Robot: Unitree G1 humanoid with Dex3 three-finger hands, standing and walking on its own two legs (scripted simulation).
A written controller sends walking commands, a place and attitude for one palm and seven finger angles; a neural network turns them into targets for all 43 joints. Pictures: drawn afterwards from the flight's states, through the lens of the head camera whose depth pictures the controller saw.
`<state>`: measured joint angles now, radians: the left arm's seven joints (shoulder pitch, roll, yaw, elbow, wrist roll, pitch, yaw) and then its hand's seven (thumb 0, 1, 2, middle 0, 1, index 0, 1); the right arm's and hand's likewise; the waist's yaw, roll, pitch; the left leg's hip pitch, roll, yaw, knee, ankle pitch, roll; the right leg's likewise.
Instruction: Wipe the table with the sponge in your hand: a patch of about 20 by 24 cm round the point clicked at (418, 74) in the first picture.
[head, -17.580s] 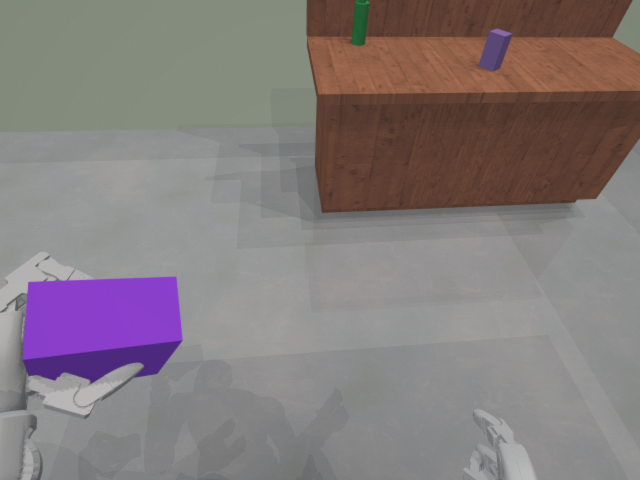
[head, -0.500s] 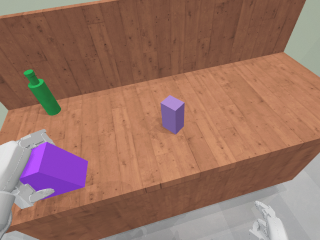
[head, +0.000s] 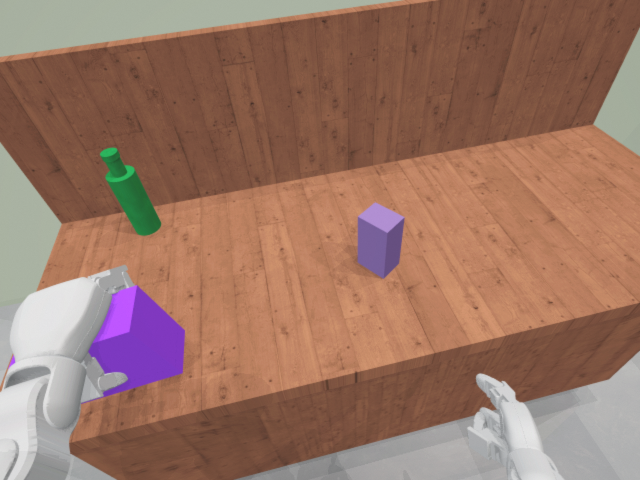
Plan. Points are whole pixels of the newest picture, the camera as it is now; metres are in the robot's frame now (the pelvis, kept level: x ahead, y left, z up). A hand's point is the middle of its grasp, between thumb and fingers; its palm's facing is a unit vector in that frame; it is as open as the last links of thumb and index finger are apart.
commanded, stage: turn the palm down, sponge in hand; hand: left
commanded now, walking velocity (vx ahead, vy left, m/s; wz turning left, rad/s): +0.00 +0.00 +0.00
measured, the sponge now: (116, 353) +0.22 +0.29 +0.06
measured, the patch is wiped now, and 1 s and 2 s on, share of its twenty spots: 0.00 0.00 0.00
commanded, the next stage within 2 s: move the sponge above the wiping area in 0.62 s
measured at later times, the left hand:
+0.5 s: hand (84, 345) +0.21 +0.31 +0.10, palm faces +0.03 -0.07 -1.00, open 10.0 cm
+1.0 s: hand (99, 350) +0.21 +0.30 +0.09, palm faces -0.01 -0.06 -1.00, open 10.0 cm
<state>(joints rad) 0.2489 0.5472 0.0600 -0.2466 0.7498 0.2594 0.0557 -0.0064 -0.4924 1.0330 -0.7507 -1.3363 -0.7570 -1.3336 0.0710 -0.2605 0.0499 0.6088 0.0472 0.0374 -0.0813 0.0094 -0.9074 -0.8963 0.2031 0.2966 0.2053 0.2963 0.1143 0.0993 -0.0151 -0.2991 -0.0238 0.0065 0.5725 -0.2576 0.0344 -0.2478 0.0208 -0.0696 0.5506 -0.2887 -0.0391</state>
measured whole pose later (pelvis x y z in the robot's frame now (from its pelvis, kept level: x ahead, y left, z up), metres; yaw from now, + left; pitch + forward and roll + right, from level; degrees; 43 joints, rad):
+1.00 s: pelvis -0.01 +0.00 +0.01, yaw -1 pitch -4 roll +0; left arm 0.20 0.51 0.01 -0.13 0.90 0.23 0.02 0.00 -0.49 1.03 -0.75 -1.33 -0.76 -1.33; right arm 0.03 -0.26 0.03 0.69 0.03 0.02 -0.06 0.01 -0.91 -0.90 0.20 0.30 0.21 0.30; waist 0.14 0.11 0.03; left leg -0.20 -0.02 0.02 0.45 -0.19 0.03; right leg -0.15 0.03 -0.05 0.44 -0.22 -0.04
